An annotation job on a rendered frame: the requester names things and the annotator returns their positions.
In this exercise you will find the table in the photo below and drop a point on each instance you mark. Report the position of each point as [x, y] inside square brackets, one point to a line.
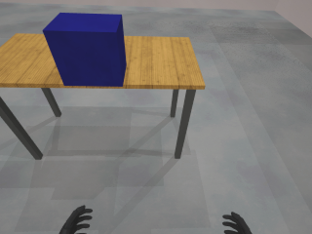
[152, 62]

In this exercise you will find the right robot hand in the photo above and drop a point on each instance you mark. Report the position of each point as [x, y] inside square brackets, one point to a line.
[239, 224]

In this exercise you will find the left robot hand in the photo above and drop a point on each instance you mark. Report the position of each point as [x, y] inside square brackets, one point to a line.
[71, 225]

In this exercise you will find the carton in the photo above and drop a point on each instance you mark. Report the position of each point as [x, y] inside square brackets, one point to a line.
[88, 49]

